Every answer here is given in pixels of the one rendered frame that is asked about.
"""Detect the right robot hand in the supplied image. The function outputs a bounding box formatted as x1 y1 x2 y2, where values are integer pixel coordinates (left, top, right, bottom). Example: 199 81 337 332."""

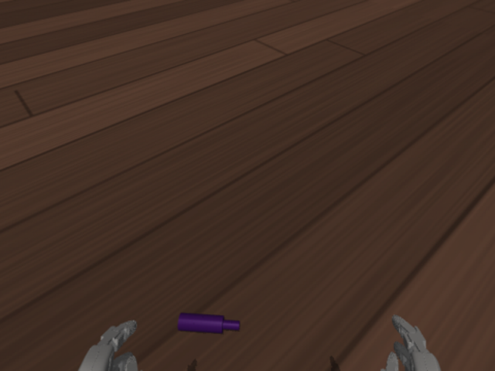
381 315 441 371

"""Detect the bottle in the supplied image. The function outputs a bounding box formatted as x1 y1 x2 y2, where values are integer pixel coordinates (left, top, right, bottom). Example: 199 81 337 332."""
178 313 240 333

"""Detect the left robot hand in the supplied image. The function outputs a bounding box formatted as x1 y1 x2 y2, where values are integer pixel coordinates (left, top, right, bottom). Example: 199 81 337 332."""
78 320 142 371

